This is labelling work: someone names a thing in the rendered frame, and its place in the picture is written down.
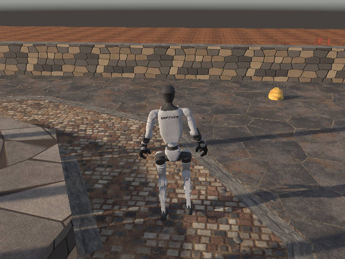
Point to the left robot thigh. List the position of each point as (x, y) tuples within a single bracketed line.
[(161, 167)]

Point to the right robot hand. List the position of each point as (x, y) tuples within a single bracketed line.
[(205, 149)]

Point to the robot left upper arm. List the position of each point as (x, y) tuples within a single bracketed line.
[(150, 123)]

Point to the robot left forearm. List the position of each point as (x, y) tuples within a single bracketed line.
[(144, 142)]

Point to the left robot hand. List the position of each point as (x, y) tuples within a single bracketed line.
[(143, 151)]

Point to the robot right upper arm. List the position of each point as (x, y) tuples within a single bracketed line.
[(190, 120)]

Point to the robot right forearm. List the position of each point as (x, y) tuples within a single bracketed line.
[(199, 139)]

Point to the robot right foot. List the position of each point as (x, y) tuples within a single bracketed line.
[(188, 210)]

